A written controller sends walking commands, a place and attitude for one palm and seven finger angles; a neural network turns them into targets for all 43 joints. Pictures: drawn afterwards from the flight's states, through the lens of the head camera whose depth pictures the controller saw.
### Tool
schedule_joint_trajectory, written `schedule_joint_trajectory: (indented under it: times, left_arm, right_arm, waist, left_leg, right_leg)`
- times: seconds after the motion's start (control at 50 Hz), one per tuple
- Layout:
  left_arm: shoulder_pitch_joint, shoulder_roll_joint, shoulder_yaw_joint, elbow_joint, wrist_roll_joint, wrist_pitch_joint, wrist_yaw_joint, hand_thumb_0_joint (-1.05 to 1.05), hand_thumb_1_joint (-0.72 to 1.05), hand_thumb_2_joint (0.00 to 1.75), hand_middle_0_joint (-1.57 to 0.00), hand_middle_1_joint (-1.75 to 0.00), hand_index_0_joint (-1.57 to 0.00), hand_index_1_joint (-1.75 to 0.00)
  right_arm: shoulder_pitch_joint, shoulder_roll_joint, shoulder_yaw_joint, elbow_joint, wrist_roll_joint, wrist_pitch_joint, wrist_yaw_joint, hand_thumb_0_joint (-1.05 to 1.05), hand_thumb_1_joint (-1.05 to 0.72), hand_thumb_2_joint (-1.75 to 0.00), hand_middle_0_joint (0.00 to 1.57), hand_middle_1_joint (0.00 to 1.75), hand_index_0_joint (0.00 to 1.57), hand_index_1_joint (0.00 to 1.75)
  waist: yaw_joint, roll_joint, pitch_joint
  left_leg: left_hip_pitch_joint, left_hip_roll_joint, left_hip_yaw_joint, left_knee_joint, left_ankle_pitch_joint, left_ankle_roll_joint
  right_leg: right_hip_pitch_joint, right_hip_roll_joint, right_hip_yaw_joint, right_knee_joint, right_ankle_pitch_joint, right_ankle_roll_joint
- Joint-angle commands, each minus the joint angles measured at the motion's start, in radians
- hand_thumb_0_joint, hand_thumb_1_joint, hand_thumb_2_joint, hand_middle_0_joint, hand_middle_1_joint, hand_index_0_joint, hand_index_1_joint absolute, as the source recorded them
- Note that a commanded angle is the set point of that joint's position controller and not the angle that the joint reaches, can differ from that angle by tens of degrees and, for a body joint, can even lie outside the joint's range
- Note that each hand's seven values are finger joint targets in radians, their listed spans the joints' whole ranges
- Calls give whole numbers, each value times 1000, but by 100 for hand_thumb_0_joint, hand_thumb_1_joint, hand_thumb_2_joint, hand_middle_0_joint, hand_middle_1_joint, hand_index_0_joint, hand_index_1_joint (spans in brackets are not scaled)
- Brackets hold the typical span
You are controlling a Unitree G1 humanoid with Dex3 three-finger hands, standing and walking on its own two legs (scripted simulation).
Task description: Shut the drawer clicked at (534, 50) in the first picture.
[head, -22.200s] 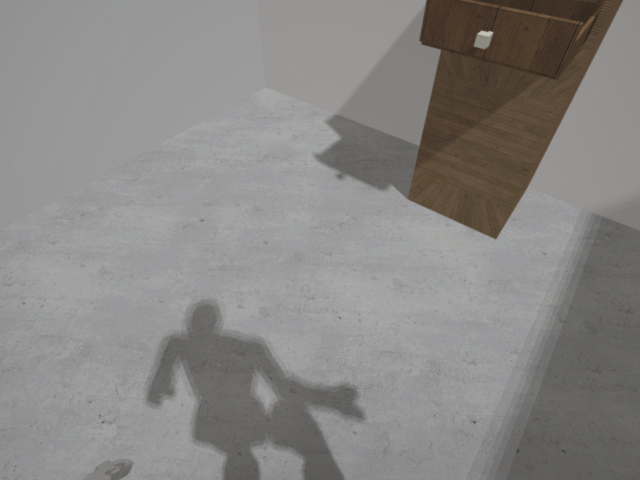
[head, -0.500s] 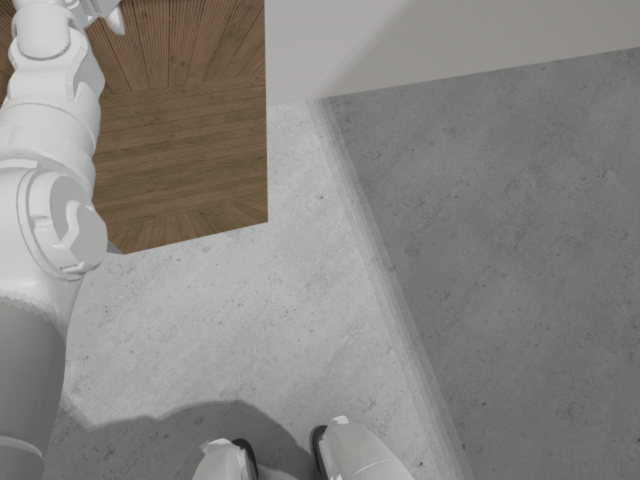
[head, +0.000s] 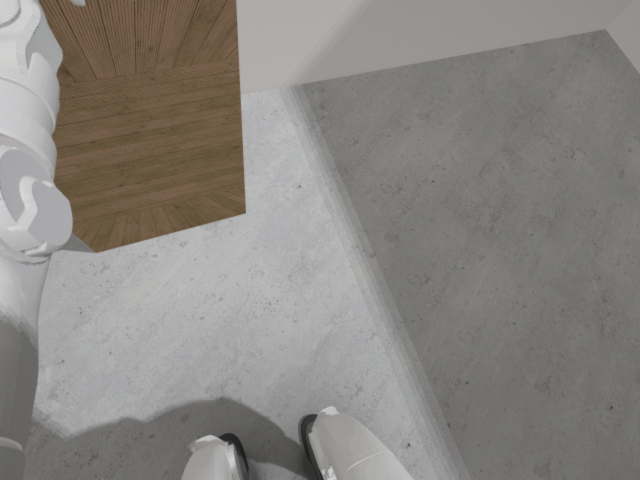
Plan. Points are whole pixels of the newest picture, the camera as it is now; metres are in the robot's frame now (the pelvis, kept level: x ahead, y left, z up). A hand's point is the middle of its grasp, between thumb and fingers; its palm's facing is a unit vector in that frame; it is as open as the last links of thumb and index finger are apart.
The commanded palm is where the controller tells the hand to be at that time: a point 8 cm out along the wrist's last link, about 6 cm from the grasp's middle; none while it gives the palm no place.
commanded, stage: pull the fist back off the drawer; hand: left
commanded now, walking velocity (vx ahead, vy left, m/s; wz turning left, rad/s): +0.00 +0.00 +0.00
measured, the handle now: out of the picture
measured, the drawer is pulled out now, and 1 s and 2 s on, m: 0.00 0.00 0.00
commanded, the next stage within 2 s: draw the hand back to the body in 0.52 s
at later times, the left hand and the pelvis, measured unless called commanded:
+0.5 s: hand out of the picture +0.62 +0.08 +0.15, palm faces +0.07 -1.00 -0.01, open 3.2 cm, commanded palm +0.60 +0.12 +0.15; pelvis +0.03 +0.00 +0.01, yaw +0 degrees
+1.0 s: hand out of the picture +0.49 +0.14 +0.17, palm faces +0.10 -0.99 +0.01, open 3.3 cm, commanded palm +0.44 +0.18 +0.18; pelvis +0.03 -0.01 +0.03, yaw +1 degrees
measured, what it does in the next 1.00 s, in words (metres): stands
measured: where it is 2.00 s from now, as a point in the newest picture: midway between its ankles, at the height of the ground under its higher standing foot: outside the picture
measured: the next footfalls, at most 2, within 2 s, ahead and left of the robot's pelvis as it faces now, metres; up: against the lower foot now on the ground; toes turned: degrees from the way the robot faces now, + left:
none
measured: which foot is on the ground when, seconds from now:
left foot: down 0.00-1.00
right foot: down 0.00-1.00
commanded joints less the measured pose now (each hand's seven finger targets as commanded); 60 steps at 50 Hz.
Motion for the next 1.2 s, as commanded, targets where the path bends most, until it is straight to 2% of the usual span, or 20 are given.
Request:
schedule_joint_trajectory:
  times: [0.0,0.06,0.14,0.2,0.32,0.42,0.48,0.52,0.6,0.62,0.7,0.76,0.84,0.9,0.96,0.98,1.06,1.1,1.12,1.18]
  left_arm:
    - [-629,192,5,-318,-4,-90,5,0,90,90,-140,-160,-140,-160]
    - [-592,166,4,-286,-4,-70,11,0,90,90,-140,-160,-140,-160]
    - [-569,165,17,-316,-6,-65,14,0,90,90,-140,-160,-140,-160]
    - [-487,142,32,-351,-17,-68,12,0,90,90,-140,-160,-140,-160]
    - [-345,76,25,-411,-41,-67,6,0,90,90,-140,-160,-140,-160]
    - [-272,-46,-34,-451,-75,-61,-8,0,90,90,-140,-160,-140,-160]
    - [-333,-42,-28,-442,-88,-59,-3,0,90,90,-140,-160,-140,-160]
    - [-345,-6,3,-465,-88,-74,2,0,90,90,-140,-160,-140,-160]
    - [-332,-30,-30,-474,-80,-108,-8,0,90,90,-140,-160,-140,-160]
    - [-243,7,9,-487,-79,-114,-15,0,90,90,-140,-160,-140,-160]
    - [78,-49,-13,-605,-125,-89,-88,0,90,90,-140,-160,-140,-160]
    - [187,-139,-76,-732,-190,-28,-135,0,90,90,-140,-160,-140,-160]
    - [194,-148,-55,-936,-274,-19,-134,0,90,90,-140,-160,-140,-160]
    - [299,-130,-56,-1028,-264,-39,-122,0,90,90,-140,-160,-140,-160]
    - [436,-173,-113,-1051,-246,-25,-142,0,90,90,-140,-160,-140,-160]
    - [466,-190,-130,-1079,-248,-16,-153,0,90,90,-140,-160,-140,-160]
    - [662,-227,-138,-1072,-318,79,-205,0,90,90,-140,-160,-140,-160]
    - [703,-237,-141,-1128,-347,114,-223,0,90,90,-140,-160,-140,-160]
    - [706,-199,-224,-1320,-259,57,-169,0,90,90,-140,-160,-140,-160]
    - [830,-227,-236,-1380,-251,53,-106,0,90,90,-140,-160,-140,-160]
  right_arm:
    - [314,-212,-73,26,0,5,-1,0,-90,-90,20,30,20,30]
    - [308,-213,-74,27,0,5,6,0,-90,-90,20,30,20,30]
    - [314,-213,-81,24,-1,7,10,0,-90,-90,20,30,20,30]
    - [307,-207,-89,11,2,9,18,0,-90,-90,20,30,20,30]
    - [285,-201,-101,-7,8,20,30,0,-90,-90,20,30,20,30]
    - [262,-190,-115,-15,19,31,36,0,-90,-90,20,30,20,30]
    - [257,-188,-115,0,23,40,30,0,-90,-90,20,30,20,30]
    - [250,-186,-117,0,23,39,30,0,-90,-90,20,30,20,30]
    - [228,-174,-112,0,25,34,30,0,-90,-90,20,30,20,30]
    - [226,-175,-117,-13,27,34,31,0,-90,-90,20,30,20,30]
    - [170,-163,-120,-90,57,43,30,0,-90,-90,20,30,20,30]
    - [92,-157,-122,-135,93,47,20,0,-90,-90,20,30,20,30]
    - [-2,-153,-123,-148,125,30,-10,0,-90,-90,20,30,20,30]
    - [-40,-137,-119,-139,125,10,-24,0,-90,-90,20,30,20,30]
    - [-98,-123,-110,-144,136,-3,-29,0,-90,-90,20,30,20,30]
    - [-119,-121,-110,-153,140,-6,-32,0,-90,-90,20,30,20,30]
    - [-228,-123,-95,-201,166,-9,-57,0,-90,-90,20,30,20,30]
    - [-281,-118,-85,-224,178,-13,-71,0,-90,-90,20,30,20,30]
    - [-353,-86,-73,-244,176,-6,-79,0,-90,-90,20,30,20,30]
    - [-420,-88,-64,-243,175,0,-102,0,-90,-90,20,30,20,30]
  waist:
    - [-22,198,-609]
    - [-14,173,-568]
    - [-1,156,-599]
    - [39,172,-631]
    - [82,146,-629]
    - [89,88,-589]
    - [73,66,-534]
    - [80,58,-557]
    - [81,76,-564]
    - [121,75,-611]
    - [226,83,-709]
    - [237,-36,-631]
    - [249,-67,-531]
    - [274,-38,-472]
    - [299,-27,-423]
    - [308,13,-419]
    - [342,-133,-313]
    - [358,-144,-284]
    - [361,-135,-263]
    - [371,-137,-182]
  left_leg:
    - [576,-12,-63,-22,438,19]
    - [561,-12,-64,-30,408,19]
    - [588,-12,-67,-32,452,16]
    - [633,-12,-68,-38,516,5]
    - [659,-17,-48,-44,597,2]
    - [689,-21,-40,-54,648,3]
    - [646,-31,-29,-61,604,10]
    - [639,-37,-24,-54,618,12]
    - [639,-44,-20,-43,629,14]
    - [656,-45,-19,-42,672,13]
    - [727,-47,0,-78,811,8]
    - [682,-53,26,-129,641,18]
    - [707,-57,35,-185,484,29]
    - [724,-62,48,-184,574,36]
    - [754,-58,35,-198,569,31]
    - [785,-57,35,-205,570,29]
    - [722,-66,43,-260,379,31]
    - [728,-70,44,-279,343,33]
    - [781,-57,56,-338,316,27]
    - [798,-53,42,-388,230,25]
  right_leg:
    - [126,12,-4,-82,339,0]
    - [110,15,-10,-91,301,0]
    - [126,14,-16,-84,334,-2]
    - [146,18,-22,-76,377,-9]
    - [204,23,-21,-76,473,-12]
    - [231,27,-21,-92,538,-7]
    - [250,23,-8,-99,558,-4]
    - [279,21,0,-90,600,-2]
    - [287,13,9,-77,633,-1]
    - [325,12,11,-67,661,-5]
    - [466,11,12,-72,786,-8]
    - [558,15,5,-124,774,-4]
    - [594,18,12,-187,680,-5]
    - [631,3,18,-173,800,-1]
    - [597,-5,8,-173,730,-3]
    - [587,-6,6,-177,687,-8]
    - [633,-14,6,-230,580,-4]
    - [645,-22,8,-245,543,-3]
    - [639,-42,42,-291,474,6]
    - [639,-38,38,-346,307,-1]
